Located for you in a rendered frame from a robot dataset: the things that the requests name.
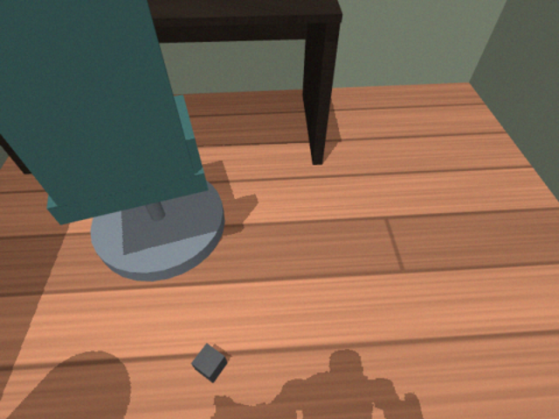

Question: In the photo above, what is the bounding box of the cube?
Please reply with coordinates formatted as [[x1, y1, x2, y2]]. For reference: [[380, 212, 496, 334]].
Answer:
[[191, 343, 228, 383]]

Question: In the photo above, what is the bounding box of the desk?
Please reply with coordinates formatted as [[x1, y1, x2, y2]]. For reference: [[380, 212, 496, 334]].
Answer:
[[0, 0, 342, 174]]

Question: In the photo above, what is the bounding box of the office chair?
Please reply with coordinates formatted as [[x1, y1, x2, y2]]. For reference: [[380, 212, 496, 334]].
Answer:
[[0, 0, 224, 281]]

